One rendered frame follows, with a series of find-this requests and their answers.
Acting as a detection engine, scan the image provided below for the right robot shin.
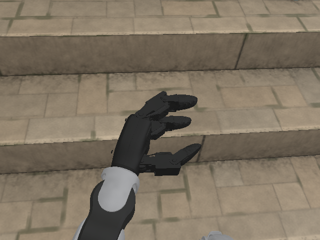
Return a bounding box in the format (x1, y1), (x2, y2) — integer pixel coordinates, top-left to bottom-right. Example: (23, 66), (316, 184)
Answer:
(207, 231), (222, 238)

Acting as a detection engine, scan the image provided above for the left robot forearm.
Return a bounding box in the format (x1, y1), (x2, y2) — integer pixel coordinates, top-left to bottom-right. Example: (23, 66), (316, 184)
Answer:
(72, 166), (140, 240)

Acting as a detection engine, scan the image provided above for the left robot hand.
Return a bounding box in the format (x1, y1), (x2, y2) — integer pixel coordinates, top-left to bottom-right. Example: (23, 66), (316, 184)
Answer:
(111, 91), (202, 176)

